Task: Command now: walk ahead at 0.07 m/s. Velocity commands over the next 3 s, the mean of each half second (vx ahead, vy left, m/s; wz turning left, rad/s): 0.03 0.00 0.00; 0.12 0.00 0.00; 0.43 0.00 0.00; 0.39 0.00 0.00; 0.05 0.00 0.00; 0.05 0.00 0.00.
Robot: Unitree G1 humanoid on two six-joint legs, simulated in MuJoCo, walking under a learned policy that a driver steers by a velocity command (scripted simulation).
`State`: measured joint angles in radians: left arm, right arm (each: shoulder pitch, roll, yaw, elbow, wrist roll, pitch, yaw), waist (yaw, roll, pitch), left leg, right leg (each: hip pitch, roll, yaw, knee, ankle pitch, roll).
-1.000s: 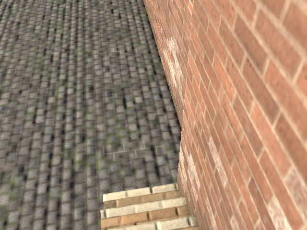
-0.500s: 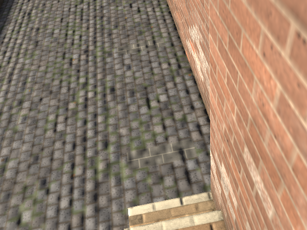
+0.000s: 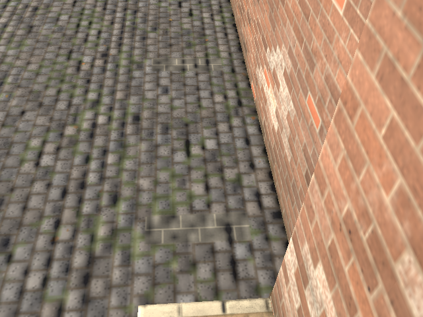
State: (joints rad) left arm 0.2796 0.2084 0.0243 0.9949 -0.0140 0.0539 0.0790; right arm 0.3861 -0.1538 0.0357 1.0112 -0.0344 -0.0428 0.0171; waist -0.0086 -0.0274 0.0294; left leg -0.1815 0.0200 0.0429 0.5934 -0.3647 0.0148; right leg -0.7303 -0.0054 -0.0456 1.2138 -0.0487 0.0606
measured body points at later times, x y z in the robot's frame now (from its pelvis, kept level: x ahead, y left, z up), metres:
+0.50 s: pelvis +0.03 +0.03 +0.01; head +0.02 +0.03 +0.46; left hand +0.01 +0.25 -0.15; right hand +0.05 -0.19 -0.14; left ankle -0.03 +0.10 -0.73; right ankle +0.09 -0.10 -0.73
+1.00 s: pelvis +0.08 +0.02 -0.01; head +0.03 +0.01 +0.44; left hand +0.06 +0.30 -0.15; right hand +0.08 -0.23 -0.16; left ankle -0.03 +0.10 -0.73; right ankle +0.06 -0.09 -0.72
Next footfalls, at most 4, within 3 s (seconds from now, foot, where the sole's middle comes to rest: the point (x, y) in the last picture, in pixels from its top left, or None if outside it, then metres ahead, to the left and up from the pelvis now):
0.08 right None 0.13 -0.10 -0.77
1.44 left None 0.28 0.07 -0.97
1.90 right None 0.50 -0.22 -1.18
2.24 left None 0.53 0.01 -1.18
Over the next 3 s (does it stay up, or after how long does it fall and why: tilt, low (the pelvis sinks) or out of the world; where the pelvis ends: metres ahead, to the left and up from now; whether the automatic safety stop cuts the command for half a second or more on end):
stays up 0.50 -0.06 -0.42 its command is cut before an obstacle after 1.9 s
